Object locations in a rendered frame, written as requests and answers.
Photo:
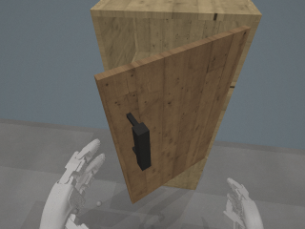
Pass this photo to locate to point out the cupboard door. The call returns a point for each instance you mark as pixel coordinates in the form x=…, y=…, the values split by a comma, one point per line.
x=179, y=95

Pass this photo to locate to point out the handle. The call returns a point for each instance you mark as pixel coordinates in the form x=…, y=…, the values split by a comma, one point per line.
x=142, y=143

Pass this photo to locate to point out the right robot hand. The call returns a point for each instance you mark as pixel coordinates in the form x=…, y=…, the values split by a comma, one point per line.
x=245, y=214

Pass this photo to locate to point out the left robot hand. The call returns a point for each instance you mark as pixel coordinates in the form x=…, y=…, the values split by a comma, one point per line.
x=68, y=192

